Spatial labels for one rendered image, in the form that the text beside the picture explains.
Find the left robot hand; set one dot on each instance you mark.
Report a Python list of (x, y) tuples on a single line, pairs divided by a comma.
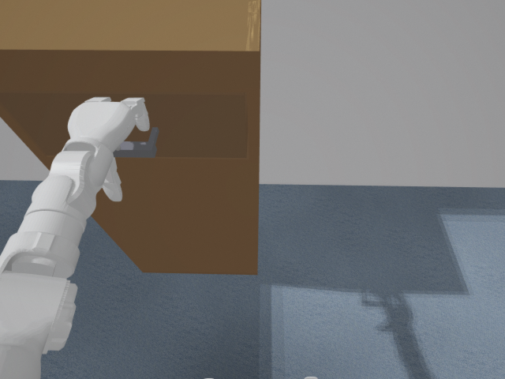
[(109, 123)]

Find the drawer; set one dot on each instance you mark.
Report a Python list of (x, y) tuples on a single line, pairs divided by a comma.
[(191, 124)]

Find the robot left forearm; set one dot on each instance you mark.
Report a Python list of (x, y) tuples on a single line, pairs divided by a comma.
[(47, 241)]

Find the handle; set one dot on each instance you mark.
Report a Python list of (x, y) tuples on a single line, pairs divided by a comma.
[(140, 149)]

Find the cabinet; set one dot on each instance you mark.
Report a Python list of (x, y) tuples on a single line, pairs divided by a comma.
[(177, 214)]

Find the robot left upper arm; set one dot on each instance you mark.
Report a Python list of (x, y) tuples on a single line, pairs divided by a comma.
[(36, 316)]

